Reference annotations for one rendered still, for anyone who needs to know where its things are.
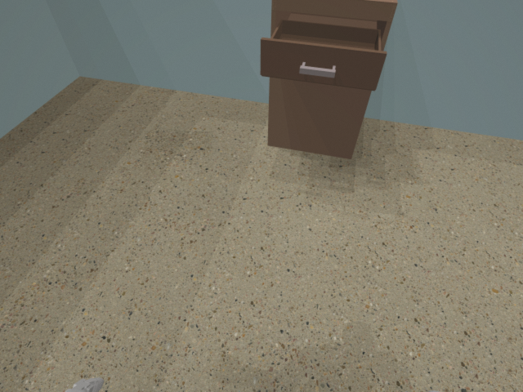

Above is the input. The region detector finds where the cabinet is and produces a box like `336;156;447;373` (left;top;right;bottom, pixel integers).
267;0;398;159

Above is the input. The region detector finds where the handle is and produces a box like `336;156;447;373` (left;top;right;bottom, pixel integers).
299;62;336;78

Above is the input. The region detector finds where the drawer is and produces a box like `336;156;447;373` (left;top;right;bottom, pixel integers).
261;20;387;91

